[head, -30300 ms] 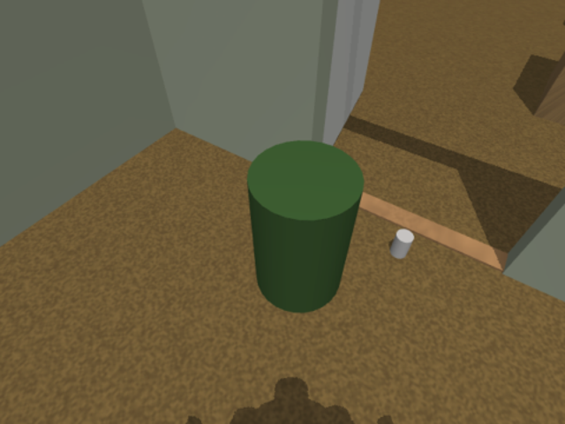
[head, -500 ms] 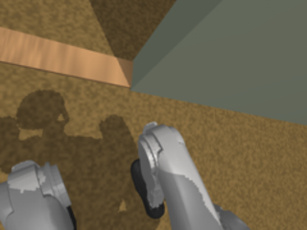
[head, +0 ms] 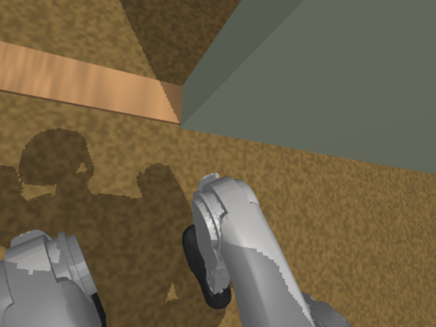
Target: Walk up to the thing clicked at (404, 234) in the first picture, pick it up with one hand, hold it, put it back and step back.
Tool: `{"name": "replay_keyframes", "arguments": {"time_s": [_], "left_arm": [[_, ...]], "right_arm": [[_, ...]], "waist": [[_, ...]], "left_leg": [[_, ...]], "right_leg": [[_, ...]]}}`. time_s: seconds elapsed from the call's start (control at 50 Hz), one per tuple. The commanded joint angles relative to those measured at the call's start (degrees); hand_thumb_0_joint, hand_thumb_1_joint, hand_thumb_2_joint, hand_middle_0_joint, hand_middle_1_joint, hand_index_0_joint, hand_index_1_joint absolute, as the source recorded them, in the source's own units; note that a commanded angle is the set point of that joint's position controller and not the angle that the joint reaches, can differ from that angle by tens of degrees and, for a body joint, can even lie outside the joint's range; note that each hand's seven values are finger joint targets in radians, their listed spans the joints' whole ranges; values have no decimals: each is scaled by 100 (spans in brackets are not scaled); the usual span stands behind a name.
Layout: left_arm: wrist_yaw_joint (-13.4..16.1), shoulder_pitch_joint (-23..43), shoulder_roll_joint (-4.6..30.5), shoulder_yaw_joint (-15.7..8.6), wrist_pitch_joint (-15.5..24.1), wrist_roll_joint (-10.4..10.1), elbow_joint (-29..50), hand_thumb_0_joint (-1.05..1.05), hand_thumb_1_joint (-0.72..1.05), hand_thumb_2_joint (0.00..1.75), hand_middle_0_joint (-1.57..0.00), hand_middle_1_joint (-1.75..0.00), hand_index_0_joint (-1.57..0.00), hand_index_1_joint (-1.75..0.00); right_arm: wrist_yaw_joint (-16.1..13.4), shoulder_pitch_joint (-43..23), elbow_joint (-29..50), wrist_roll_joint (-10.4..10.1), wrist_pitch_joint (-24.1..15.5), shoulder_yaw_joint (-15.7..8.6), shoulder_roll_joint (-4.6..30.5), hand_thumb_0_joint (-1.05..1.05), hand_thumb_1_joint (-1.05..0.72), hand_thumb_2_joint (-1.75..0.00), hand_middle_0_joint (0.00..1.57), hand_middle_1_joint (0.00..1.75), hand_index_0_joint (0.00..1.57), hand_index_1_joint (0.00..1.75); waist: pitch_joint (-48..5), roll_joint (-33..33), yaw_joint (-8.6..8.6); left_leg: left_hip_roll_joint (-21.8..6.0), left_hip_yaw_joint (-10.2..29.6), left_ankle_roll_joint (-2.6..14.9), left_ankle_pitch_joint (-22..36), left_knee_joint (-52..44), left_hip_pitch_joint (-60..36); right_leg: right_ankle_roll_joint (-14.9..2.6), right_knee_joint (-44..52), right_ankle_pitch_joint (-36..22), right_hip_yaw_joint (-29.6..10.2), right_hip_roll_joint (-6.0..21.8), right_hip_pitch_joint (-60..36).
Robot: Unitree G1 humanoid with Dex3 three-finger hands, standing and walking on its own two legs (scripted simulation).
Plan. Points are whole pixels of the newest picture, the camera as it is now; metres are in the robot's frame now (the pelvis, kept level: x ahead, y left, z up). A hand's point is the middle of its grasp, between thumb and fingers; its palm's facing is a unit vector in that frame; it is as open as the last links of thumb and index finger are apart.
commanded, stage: close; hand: left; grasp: from above
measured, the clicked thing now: out of the picture +0.47 +0.31 -0.25
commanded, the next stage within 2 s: settle in 0.64 s
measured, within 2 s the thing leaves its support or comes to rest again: leaves its support in 1.16 s
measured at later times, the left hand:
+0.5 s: hand out of the picture +0.46 +0.30 -0.21, palm faces -0.45 -0.13 -0.89, open 11.2 cm
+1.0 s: hand out of the picture +0.46 +0.30 -0.21, palm faces -0.44 -0.13 -0.89, open 10.1 cm
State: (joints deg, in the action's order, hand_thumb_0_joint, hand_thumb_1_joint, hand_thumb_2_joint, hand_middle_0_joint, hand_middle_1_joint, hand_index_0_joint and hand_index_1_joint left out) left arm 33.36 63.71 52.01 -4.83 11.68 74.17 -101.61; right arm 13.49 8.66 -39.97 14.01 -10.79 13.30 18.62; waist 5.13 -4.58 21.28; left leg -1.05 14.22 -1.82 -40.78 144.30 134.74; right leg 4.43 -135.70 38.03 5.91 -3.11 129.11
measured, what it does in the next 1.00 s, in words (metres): stands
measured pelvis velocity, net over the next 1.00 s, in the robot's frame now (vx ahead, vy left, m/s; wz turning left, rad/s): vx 0.00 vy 0.00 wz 0.00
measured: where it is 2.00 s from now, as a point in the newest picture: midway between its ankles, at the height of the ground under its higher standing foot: (158, 310)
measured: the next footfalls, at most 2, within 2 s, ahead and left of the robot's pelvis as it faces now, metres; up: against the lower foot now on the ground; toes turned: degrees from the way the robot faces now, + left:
none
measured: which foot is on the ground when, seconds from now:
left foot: down 0.00-1.00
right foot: down 0.00-1.00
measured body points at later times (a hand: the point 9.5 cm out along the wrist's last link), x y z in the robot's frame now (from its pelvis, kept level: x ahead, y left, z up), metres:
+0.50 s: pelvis +0.00 +0.00 +0.00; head +0.26 +0.10 +0.35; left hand +0.48 +0.31 -0.16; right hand +0.04 -0.26 -0.07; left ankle +0.06 +0.13 -0.27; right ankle +0.11 -0.13 -0.27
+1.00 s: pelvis +0.00 +0.00 +0.00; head +0.26 +0.11 +0.35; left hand +0.48 +0.31 -0.16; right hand +0.04 -0.26 -0.07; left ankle +0.06 +0.13 -0.27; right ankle +0.11 -0.13 -0.27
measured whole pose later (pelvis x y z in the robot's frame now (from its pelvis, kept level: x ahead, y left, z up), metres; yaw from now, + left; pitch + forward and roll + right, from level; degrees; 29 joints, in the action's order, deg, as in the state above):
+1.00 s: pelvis +0.00 +0.00 +0.00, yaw +0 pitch +31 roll -12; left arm 31.6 62.4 50.1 -4.6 10.4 73.3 -97.6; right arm 12.8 9.4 -39.4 13.4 -10.1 12.4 18.5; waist 4.3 -3.8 20.4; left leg -0.8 13.8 -1.7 -40.5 143.4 135.0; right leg 4.0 -135.0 38.1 5.8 -2.7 129.1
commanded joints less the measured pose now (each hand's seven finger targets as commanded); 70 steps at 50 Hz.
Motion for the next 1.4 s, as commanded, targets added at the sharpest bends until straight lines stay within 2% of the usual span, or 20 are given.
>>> {"name": "replay_keyframes", "arguments": {"time_s": [0.0,0.06,0.28,0.36,0.42,0.46,0.52,0.56,0.72,0.74,0.8,0.86,0.94,0.98,1.08,1.18,1.22,1.26,1.32,1.38], "left_arm": [[194,1523,961,55,-24,-72,709,0,-7,86,-38,-96,-40,-94],[165,1459,896,112,-70,-33,556,0,-4,82,-40,-94,-42,-92],[177,1406,911,86,-92,-184,625,0,7,85,-49,-94,-51,-91],[97,1428,805,193,-98,-186,484,0,8,81,-49,-93,-51,-90],[115,1440,1011,41,-103,-205,662,0,12,86,-53,-94,-55,-92],[66,1356,873,128,-114,-211,490,0,15,85,-55,-95,-57,-92],[81,1634,1083,42,-73,-219,952,0,17,86,-57,-94,-59,-92],[61,1319,868,75,-115,-239,538,0,16,88,-56,-94,-58,-93],[61,1496,882,134,-84,-216,775,0,21,95,-60,-98,-61,-97],[42,1513,848,165,-100,-189,679,0,15,92,-60,-101,-62,-99],[66,1567,981,75,-100,-189,860,0,18,96,-63,-100,-65,-99],[17,1525,842,145,-129,-172,910,0,19,98,-63,-103,-65,-101],[56,1483,1013,-44,-153,-163,1233,0,18,101,-63,-104,-64,-103],[31,1617,916,-34,-187,-153,1421,0,19,94,-61,-103,-63,-101],[-2,1458,935,-221,-320,-226,2382,0,26,98,-66,-106,-69,-103],[-226,1339,811,-247,-545,-399,3294,0,37,96,-75,-102,-78,-100],[-375,1220,614,-185,-670,-513,3310,0,40,96,-78,-100,-80,-97],[-578,1295,428,-24,-729,-555,3343,0,42,98,-81,-100,-83,-98],[-883,1274,357,15,-815,-722,3491,0,48,102,-85,-101,-87,-100],[-1260,1159,82,188,-819,-800,3258,0,54,104,-91,-102,-92,-101]], "right_arm": [[-91,1099,11,7,-10,-546,1695,0,-90,-90,20,30,20,30],[-78,1151,-26,21,-44,-556,1738,0,-90,-90,20,30,20,30],[-118,1109,44,-20,-37,-558,1734,0,-90,-90,20,30,20,30],[-82,1145,18,-20,-41,-524,1721,0,-90,-90,20,30,20,30],[-110,1199,-3,-31,-28,-535,1737,0,-90,-90,20,30,20,30],[-77,1172,40,5,-53,-503,1724,0,-90,-90,20,30,20,30],[-128,1136,97,-36,-30,-564,1760,0,-90,-90,20,30,20,30],[-105,1219,-14,-8,-21,-543,1724,0,-90,-90,20,30,20,30],[-147,1152,65,-59,16,-576,1741,0,-90,-90,20,30,20,30],[-135,1164,80,-35,-1,-568,1737,0,-93,-91,20,30,20,30],[-150,1244,-1,-46,22,-579,1736,0,-92,-91,20,30,20,30],[-133,1185,54,-42,25,-598,1714,0,-93,-91,20,30,20,30],[-145,1192,32,-66,74,-659,1705,0,-93,-91,20,30,20,30],[-139,1193,42,-84,89,-707,1702,0,-92,-91,20,30,20,30],[-106,1211,5,-185,151,-887,1600,0,-92,-91,20,30,20,30],[-74,1187,2,-412,311,-1150,1502,0,-92,-91,20,30,20,30],[-87,1161,-24,-489,386,-1249,1462,0,-92,-91,20,30,20,30],[-97,1258,-90,-518,467,-1266,1348,0,-93,-91,20,30,20,30],[-158,1317,-78,-581,626,-1324,1270,0,-92,-91,20,30,20,30],[-228,1350,-96,-636,740,-1362,1291,0,-93,-91,20,30,20,30]], "waist": [[-3412,2352,239],[-3202,2221,357],[-3413,2165,235],[-3147,1997,383],[-3437,2209,214],[-3145,2064,331],[-3464,2246,190],[-3284,2096,281],[-3321,2065,257],[-3206,2108,332],[-3468,2221,233],[-3487,2287,245],[-3769,2636,56],[-3811,2613,110],[-4537,3200,-215],[-5252,3485,-479],[-5179,3254,-531],[-5093,2975,-425],[-5224,2680,-533],[-4743,2307,-441]], "left_leg": [[-48,-732,264,872,-1524,-2537],[-38,-736,270,799,-1498,-2511],[-41,-718,266,789,-1550,-2436],[-42,-719,300,790,-1436,-2333],[-29,-733,272,945,-1498,-2529],[-28,-756,299,756,-1471,-2365],[-17,-764,284,732,-1500,-2449],[-28,-724,283,705,-1532,-2360],[-31,-706,284,700,-1528,-2344],[-14,-741,296,681,-1496,-2341],[-15,-745,276,859,-1517,-2496],[-20,-757,266,940,-1522,-2574],[-18,-757,210,1001,-1633,-2728],[-12,-784,222,1030,-1565,-2754],[0,-863,159,1409,-1714,-3285],[29,-986,161,1601,-1870,-3577],[41,-1031,186,1577,-1905,-3528],[38,-1065,235,1564,-1905,-3435],[69,-1129,278,1605,-2006,-3270],[87,-1101,278,1537,-2078,-3196]], "right_leg": [[-549,1258,-1133,774,-173,-1947],[-528,1260,-1088,816,-163,-1817],[-534,1294,-1072,800,-167,-1948],[-509,1273,-1120,802,-155,-1842],[-523,1305,-1211,787,-139,-1978],[-512,1337,-1061,782,-146,-1909],[-538,1338,-1005,756,-143,-1938],[-541,1320,-965,794,-149,-1894],[-550,1323,-984,774,-160,-1867],[-536,1324,-985,756,-140,-1806],[-534,1330,-1139,770,-141,-1926],[-541,1287,-1219,769,-149,-1928],[-611,1238,-1192,781,-121,-1912],[-604,1239,-1236,777,-118,-1791],[-652,1175,-1515,686,-85,-1911],[-682,1237,-1678,552,-41,-1997],[-691,1312,-1650,498,-17,-1877],[-659,1453,-1676,435,-66,-2094],[-627,1630,-1702,324,-34,-2468],[-656,1744,-1555,354,-12,-2305]]}}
